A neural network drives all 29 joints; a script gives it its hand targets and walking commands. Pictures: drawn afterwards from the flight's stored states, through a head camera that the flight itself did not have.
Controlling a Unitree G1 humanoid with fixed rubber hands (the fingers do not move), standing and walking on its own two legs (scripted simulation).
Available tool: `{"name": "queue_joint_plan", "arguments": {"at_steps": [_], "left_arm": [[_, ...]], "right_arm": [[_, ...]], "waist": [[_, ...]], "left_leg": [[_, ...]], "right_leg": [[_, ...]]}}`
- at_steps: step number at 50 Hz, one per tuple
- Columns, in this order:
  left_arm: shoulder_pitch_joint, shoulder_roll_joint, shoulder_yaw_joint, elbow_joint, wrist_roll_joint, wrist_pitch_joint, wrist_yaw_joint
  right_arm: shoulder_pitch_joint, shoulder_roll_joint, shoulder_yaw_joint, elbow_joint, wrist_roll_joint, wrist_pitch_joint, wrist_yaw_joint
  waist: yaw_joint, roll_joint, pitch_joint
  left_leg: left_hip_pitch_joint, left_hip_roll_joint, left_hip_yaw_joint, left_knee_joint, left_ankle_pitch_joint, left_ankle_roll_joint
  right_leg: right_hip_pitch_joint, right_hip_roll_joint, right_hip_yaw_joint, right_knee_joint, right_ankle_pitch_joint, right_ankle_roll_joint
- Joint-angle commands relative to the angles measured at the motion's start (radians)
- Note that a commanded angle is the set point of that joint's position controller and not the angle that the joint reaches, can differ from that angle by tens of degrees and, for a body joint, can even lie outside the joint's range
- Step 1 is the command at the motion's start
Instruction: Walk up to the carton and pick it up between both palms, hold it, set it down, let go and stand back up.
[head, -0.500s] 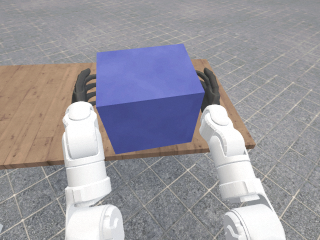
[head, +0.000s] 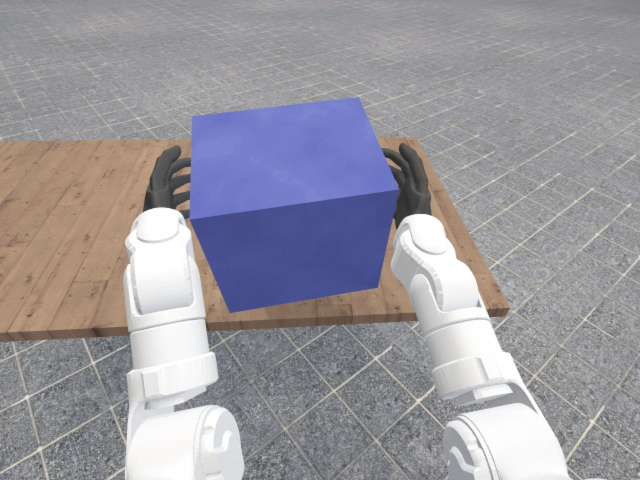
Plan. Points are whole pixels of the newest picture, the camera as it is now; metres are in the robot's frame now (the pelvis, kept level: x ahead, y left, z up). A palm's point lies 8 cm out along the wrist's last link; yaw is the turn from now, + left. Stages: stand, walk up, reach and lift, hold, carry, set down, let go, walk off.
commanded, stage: hold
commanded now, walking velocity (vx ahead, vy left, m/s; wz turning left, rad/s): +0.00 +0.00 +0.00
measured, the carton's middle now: (292, 208) +0.38 +0.02 +0.17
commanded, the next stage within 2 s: none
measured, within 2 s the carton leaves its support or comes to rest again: neither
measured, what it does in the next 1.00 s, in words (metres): stands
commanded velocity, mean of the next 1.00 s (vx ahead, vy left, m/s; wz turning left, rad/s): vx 0.00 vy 0.00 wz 0.00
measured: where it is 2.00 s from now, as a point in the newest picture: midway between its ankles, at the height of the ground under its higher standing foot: outside the picture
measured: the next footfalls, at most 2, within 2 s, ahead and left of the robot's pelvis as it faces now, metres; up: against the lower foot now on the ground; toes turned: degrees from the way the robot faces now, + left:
none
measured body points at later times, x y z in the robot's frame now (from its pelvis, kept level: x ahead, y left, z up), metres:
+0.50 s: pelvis -0.01 +0.01 +0.00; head -0.03 +0.03 +0.45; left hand +0.37 +0.16 +0.19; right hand +0.36 -0.13 +0.18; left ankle +0.03 +0.12 -0.75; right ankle +0.04 -0.10 -0.75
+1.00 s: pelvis -0.01 +0.01 +0.00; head -0.04 +0.03 +0.45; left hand +0.36 +0.17 +0.19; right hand +0.36 -0.12 +0.19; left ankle +0.03 +0.12 -0.75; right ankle +0.04 -0.10 -0.75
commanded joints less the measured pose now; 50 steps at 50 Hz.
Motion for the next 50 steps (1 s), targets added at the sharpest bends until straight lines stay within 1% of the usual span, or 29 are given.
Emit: {"name": "queue_joint_plan", "arguments": {"at_steps": [1,2,5,7,11,12,14,16,17,18,20,21,22,24,25,26,28,31,32,33,34,39,40,42,43,45,46,48,50], "left_arm": [[-0.677,-0.373,-0.482,-0.182,-0.189,-0.084,-0.169],[-0.673,-0.383,-0.484,-0.149,-0.183,-0.076,-0.170],[-0.699,-0.385,-0.493,-0.157,-0.185,-0.078,-0.175],[-0.693,-0.395,-0.498,-0.155,-0.187,-0.074,-0.172],[-0.696,-0.401,-0.500,-0.171,-0.184,-0.073,-0.162],[-0.681,-0.406,-0.498,-0.160,-0.188,-0.073,-0.160],[-0.692,-0.411,-0.507,-0.175,-0.187,-0.079,-0.157],[-0.686,-0.411,-0.492,-0.144,-0.168,-0.075,-0.153],[-0.672,-0.404,-0.496,-0.164,-0.169,-0.077,-0.148],[-0.661,-0.404,-0.498,-0.180,-0.174,-0.078,-0.144],[-0.677,-0.403,-0.491,-0.189,-0.175,-0.082,-0.134],[-0.670,-0.406,-0.499,-0.196,-0.174,-0.087,-0.127],[-0.663,-0.404,-0.506,-0.205,-0.184,-0.088,-0.124],[-0.654,-0.400,-0.519,-0.233,-0.192,-0.087,-0.117],[-0.637,-0.404,-0.524,-0.217,-0.185,-0.082,-0.116],[-0.638,-0.398,-0.529,-0.243,-0.189,-0.086,-0.117],[-0.618,-0.391,-0.536,-0.249,-0.191,-0.082,-0.117],[-0.630,-0.391,-0.516,-0.195,-0.182,-0.067,-0.129],[-0.654,-0.392,-0.521,-0.204,-0.182,-0.070,-0.132],[-0.662,-0.398,-0.531,-0.206,-0.183,-0.074,-0.135],[-0.657,-0.398,-0.549,-0.265,-0.209,-0.084,-0.134],[-0.621,-0.390,-0.533,-0.226,-0.196,-0.074,-0.150],[-0.621,-0.389,-0.524,-0.199,-0.189,-0.066,-0.154],[-0.643,-0.396,-0.536,-0.217,-0.190,-0.064,-0.155],[-0.677,-0.384,-0.523,-0.224,-0.187,-0.066,-0.155],[-0.683,-0.399,-0.513,-0.152,-0.172,-0.062,-0.156],[-0.691,-0.387,-0.505,-0.167,-0.182,-0.065,-0.155],[-0.704,-0.384,-0.487,-0.120,-0.176,-0.072,-0.152],[-0.713,-0.383,-0.473,-0.115,-0.179,-0.080,-0.155]], "right_arm": [[-0.733,0.418,0.367,-0.293,0.055,-0.048,0.128],[-0.726,0.415,0.363,-0.265,0.043,-0.041,0.130],[-0.741,0.407,0.325,-0.251,0.034,-0.039,0.139],[-0.735,0.397,0.316,-0.262,0.033,-0.044,0.145],[-0.762,0.385,0.320,-0.275,0.032,-0.059,0.154],[-0.766,0.381,0.325,-0.264,0.037,-0.061,0.156],[-0.758,0.382,0.325,-0.270,0.024,-0.070,0.160],[-0.767,0.371,0.307,-0.215,0.015,-0.073,0.169],[-0.766,0.382,0.323,-0.249,0.020,-0.082,0.172],[-0.772,0.377,0.334,-0.259,0.026,-0.088,0.176],[-0.775,0.380,0.335,-0.233,0.030,-0.094,0.183],[-0.776,0.383,0.349,-0.253,0.038,-0.099,0.185],[-0.771,0.387,0.355,-0.248,0.045,-0.101,0.185],[-0.761,0.377,0.378,-0.271,0.055,-0.104,0.179],[-0.756,0.389,0.378,-0.244,0.057,-0.099,0.178],[-0.739,0.381,0.379,-0.265,0.058,-0.101,0.177],[-0.741,0.374,0.383,-0.289,0.063,-0.099,0.173],[-0.736,0.385,0.371,-0.237,0.052,-0.084,0.164],[-0.728,0.392,0.366,-0.235,0.041,-0.082,0.164],[-0.725,0.405,0.365,-0.253,0.038,-0.084,0.163],[-0.718,0.406,0.379,-0.313,0.053,-0.091,0.157],[-0.688,0.398,0.379,-0.303,0.055,-0.065,0.138],[-0.699,0.390,0.373,-0.299,0.055,-0.061,0.136],[-0.703,0.385,0.358,-0.294,0.048,-0.054,0.136],[-0.725,0.386,0.351,-0.296,0.048,-0.056,0.142],[-0.706,0.373,0.311,-0.228,0.010,-0.049,0.154],[-0.731,0.368,0.297,-0.244,0.014,-0.057,0.160],[-0.767,0.367,0.282,-0.229,0.005,-0.066,0.168],[-0.776,0.382,0.282,-0.232,-0.007,-0.074,0.174]], "waist": [[-0.024,0.079,-0.420],[-0.027,0.077,-0.400],[-0.046,0.108,-0.382],[-0.053,0.125,-0.402],[-0.033,0.124,-0.452],[-0.031,0.109,-0.460],[-0.034,0.121,-0.489],[-0.027,0.123,-0.455],[-0.011,0.129,-0.483],[-0.011,0.113,-0.505],[-0.002,0.111,-0.516],[0.017,0.113,-0.527],[0.003,0.095,-0.546],[0.011,0.095,-0.564],[0.015,0.100,-0.537],[0.007,0.106,-0.551],[0.010,0.110,-0.538],[0.001,0.081,-0.448],[-0.006,0.102,-0.438],[-0.008,0.092,-0.444],[-0.008,0.095,-0.502],[-0.030,0.092,-0.455],[-0.027,0.095,-0.426],[-0.037,0.117,-0.407],[-0.030,0.128,-0.409],[-0.048,0.133,-0.363],[-0.038,0.136,-0.383],[-0.025,0.132,-0.389],[-0.016,0.095,-0.410]], "left_leg": [[-0.034,-0.047,0.081,-0.055,0.161,0.007],[-0.044,-0.051,0.079,-0.060,0.141,0.007],[-0.057,-0.043,0.084,-0.074,0.099,0.005],[-0.048,-0.039,0.076,-0.073,0.117,0.005],[-0.041,-0.026,0.075,-0.078,0.150,0.000],[-0.026,-0.030,0.074,-0.072,0.165,0.002],[-0.019,-0.022,0.076,-0.059,0.180,-0.007],[-0.029,-0.018,0.074,-0.070,0.161,-0.011],[-0.020,-0.024,0.078,-0.068,0.174,-0.007],[-0.012,-0.021,0.079,-0.057,0.201,-0.012],[0.008,-0.023,0.079,-0.046,0.211,-0.016],[0.015,-0.027,0.084,-0.052,0.223,-0.015],[0.029,-0.029,0.081,-0.040,0.241,-0.015],[0.046,-0.024,0.078,-0.022,0.309,-0.026],[0.047,-0.034,0.081,-0.018,0.295,-0.026],[0.056,-0.027,0.081,-0.021,0.315,-0.031],[0.046,-0.026,0.085,-0.025,0.305,-0.033],[0.007,-0.029,0.084,-0.043,0.213,-0.013],[-0.017,-0.035,0.088,-0.051,0.173,-0.009],[-0.020,-0.039,0.083,-0.054,0.176,-0.002],[-0.018,-0.037,0.082,-0.049,0.219,-0.007],[0.010,-0.047,0.083,-0.045,0.245,-0.013],[-0.004,-0.043,0.080,-0.047,0.231,-0.010],[-0.017,-0.037,0.085,-0.059,0.187,-0.012],[-0.029,-0.029,0.086,-0.066,0.150,-0.010],[-0.063,-0.029,0.084,-0.090,0.077,0.000],[-0.081,-0.015,0.085,-0.106,0.048,0.011],[-0.109,-0.022,0.088,-0.119,-0.006,0.026],[-0.114,-0.024,0.091,-0.117,-0.018,0.040]], "right_leg": [[0.163,0.012,0.014,-0.030,0.153,0.075],[0.153,0.008,0.016,-0.035,0.131,0.076],[0.136,0.018,0.009,-0.038,0.061,0.068],[0.148,0.029,0.004,-0.029,0.060,0.061],[0.178,0.043,0.003,-0.019,0.099,0.062],[0.175,0.046,0.003,-0.015,0.108,0.060],[0.173,0.047,0.006,-0.016,0.106,0.056],[0.146,0.045,0.004,-0.019,0.066,0.053],[0.171,0.045,0.005,-0.017,0.089,0.055],[0.178,0.042,0.004,-0.014,0.104,0.054],[0.158,0.044,0.002,-0.008,0.092,0.051],[0.156,0.043,0.000,-0.010,0.108,0.054],[0.168,0.043,0.001,-0.011,0.131,0.052],[0.175,0.043,0.003,-0.010,0.173,0.059],[0.157,0.040,0.000,-0.012,0.170,0.056],[0.168,0.039,0.005,-0.012,0.177,0.054],[0.174,0.034,0.007,-0.013,0.180,0.057],[0.156,0.030,0.007,-0.028,0.138,0.061],[0.159,0.025,0.010,-0.027,0.111,0.061],[0.165,0.026,0.012,-0.024,0.126,0.062],[0.198,0.025,0.011,-0.017,0.175,0.064],[0.195,0.019,0.008,-0.027,0.217,0.072],[0.189,0.020,0.010,-0.030,0.202,0.067],[0.165,0.027,0.002,-0.035,0.138,0.066],[0.159,0.029,0.002,-0.035,0.095,0.066],[0.127,0.031,0.003,-0.041,0.013,0.058],[0.147,0.040,0.001,-0.035,0.002,0.061],[0.144,0.040,0.000,-0.024,-0.029,0.064],[0.170,0.034,0.009,-0.025,-0.030,0.061]]}}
